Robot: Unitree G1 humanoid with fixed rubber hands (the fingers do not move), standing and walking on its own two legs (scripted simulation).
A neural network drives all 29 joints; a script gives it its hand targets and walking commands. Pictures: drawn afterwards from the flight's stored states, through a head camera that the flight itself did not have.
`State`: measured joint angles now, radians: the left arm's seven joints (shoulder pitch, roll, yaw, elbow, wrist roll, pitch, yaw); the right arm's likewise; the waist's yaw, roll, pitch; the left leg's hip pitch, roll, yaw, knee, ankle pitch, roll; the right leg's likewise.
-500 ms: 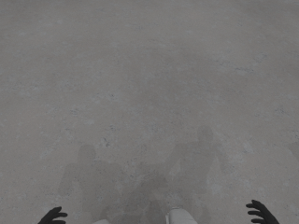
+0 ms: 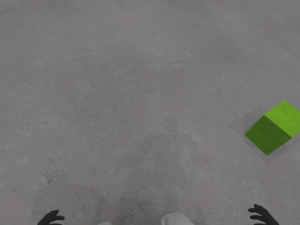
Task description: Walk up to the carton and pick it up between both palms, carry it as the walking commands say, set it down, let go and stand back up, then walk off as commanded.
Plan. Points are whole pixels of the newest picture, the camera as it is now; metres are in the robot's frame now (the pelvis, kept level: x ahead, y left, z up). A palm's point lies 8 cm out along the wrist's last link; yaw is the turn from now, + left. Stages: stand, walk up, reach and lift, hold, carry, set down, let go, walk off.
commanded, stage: walk up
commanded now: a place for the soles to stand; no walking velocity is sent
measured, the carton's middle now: (275, 128) +0.80 -1.00 -0.61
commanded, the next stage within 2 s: none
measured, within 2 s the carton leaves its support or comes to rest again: neither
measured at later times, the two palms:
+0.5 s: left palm (118, 166) +0.30 +0.09 -0.12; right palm out of the picture +0.11 -0.48 -0.07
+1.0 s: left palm (173, 130) +0.44 -0.10 -0.12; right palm out of the picture +0.14 -0.62 -0.07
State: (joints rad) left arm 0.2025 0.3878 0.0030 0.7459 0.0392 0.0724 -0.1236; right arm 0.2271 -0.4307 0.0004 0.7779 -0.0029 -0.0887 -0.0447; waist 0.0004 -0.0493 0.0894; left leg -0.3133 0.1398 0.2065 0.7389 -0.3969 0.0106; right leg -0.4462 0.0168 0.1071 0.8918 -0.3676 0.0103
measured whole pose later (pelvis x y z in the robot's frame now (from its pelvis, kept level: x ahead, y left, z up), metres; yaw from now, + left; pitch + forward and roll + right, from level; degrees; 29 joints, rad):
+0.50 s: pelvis +0.12 -0.15 +0.00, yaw -16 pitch -3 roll -1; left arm 0.21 0.39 0.00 0.75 0.02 0.06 -0.10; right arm 0.30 -0.42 0.00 0.78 -0.01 -0.11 -0.02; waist 0.00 -0.05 0.09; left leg -0.26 0.15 0.16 0.75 -0.43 -0.02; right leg -0.43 0.04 0.11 0.96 -0.37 0.00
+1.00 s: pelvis +0.22 -0.31 -0.01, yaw -28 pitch -3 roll +0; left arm 0.25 0.40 0.00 0.75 0.02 0.02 -0.07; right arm 0.31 -0.40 0.00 0.78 -0.01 -0.12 -0.01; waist 0.00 -0.06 0.09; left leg -0.31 0.13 0.13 0.78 -0.41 0.00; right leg -0.42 0.03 0.10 1.02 -0.42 -0.01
